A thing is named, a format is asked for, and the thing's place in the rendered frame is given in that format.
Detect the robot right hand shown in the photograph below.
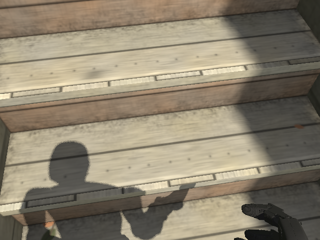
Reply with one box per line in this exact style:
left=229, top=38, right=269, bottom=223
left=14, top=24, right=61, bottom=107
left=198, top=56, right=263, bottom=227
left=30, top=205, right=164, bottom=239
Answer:
left=234, top=203, right=308, bottom=240

